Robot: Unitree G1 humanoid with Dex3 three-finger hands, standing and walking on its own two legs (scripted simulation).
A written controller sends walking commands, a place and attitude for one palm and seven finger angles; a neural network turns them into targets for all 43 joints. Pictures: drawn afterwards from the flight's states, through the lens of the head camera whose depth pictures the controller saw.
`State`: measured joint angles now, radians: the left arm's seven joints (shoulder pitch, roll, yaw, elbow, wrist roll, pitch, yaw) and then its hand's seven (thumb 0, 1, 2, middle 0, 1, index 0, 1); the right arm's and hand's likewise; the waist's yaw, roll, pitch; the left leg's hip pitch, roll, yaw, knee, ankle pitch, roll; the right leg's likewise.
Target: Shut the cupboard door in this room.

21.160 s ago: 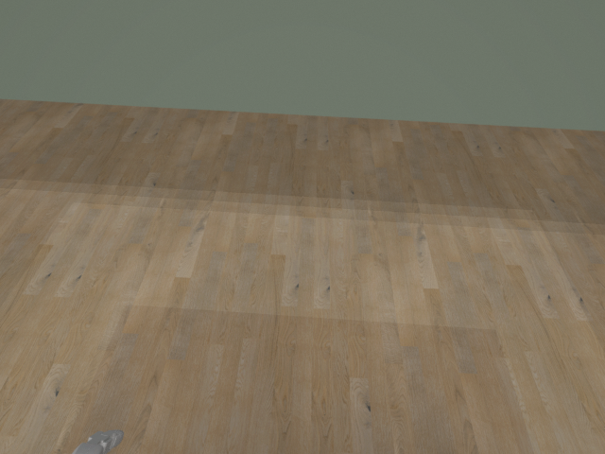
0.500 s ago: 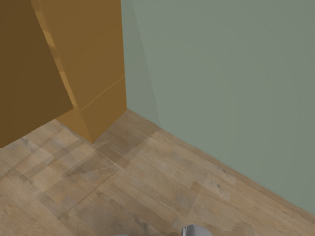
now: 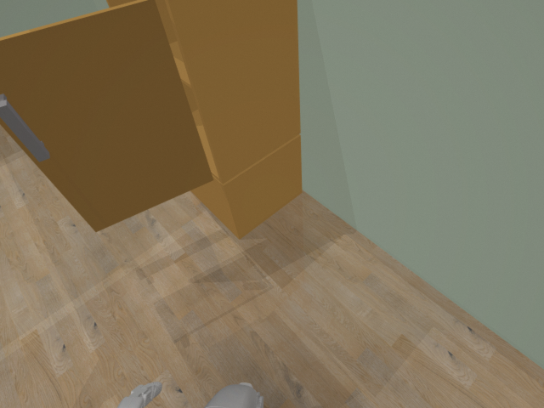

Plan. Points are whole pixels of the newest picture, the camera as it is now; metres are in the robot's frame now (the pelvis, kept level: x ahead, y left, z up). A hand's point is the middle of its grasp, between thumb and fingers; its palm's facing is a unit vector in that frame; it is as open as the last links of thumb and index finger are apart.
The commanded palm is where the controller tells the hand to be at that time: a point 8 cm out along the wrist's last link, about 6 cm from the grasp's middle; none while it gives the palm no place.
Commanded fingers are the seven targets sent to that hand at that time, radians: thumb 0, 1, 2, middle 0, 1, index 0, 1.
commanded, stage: turn to face it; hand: left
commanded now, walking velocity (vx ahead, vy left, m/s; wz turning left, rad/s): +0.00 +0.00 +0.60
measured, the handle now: (23, 127) +0.67 +0.59 +0.05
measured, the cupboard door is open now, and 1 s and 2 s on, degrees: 78 78 78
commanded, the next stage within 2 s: take the last steps up to it in 0.84 s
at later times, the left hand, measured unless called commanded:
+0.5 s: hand out of the picture -0.07 +0.28 -0.18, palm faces +0.34 -0.90 -0.26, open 7.4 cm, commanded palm none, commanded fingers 0.00 0.90 0.90 -0.20 -0.30 -0.20 -0.30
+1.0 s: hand out of the picture -0.05 +0.20 -0.14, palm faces +0.43 -0.86 -0.27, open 7.4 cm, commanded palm none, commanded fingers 0.00 0.90 0.90 -0.20 -0.30 -0.20 -0.30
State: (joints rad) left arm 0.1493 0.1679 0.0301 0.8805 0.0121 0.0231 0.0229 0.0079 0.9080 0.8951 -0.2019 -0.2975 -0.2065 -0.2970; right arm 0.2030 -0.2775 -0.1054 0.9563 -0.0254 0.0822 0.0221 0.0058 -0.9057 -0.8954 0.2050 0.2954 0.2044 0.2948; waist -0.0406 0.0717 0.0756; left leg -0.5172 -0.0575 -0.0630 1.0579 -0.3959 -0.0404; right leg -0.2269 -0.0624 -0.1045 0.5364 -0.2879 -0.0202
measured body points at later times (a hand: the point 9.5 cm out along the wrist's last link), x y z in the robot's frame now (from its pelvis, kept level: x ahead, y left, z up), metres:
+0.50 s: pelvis -0.04 +0.05 +0.00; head -0.01 +0.09 +0.45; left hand -0.09 +0.33 -0.16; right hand +0.14 -0.16 -0.12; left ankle -0.07 +0.13 -0.74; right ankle -0.02 -0.11 -0.66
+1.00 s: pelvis -0.05 -0.01 +0.00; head -0.01 -0.04 +0.45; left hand -0.07 +0.24 -0.12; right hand +0.08 -0.22 -0.17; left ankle -0.12 +0.12 -0.67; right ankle -0.01 -0.09 -0.74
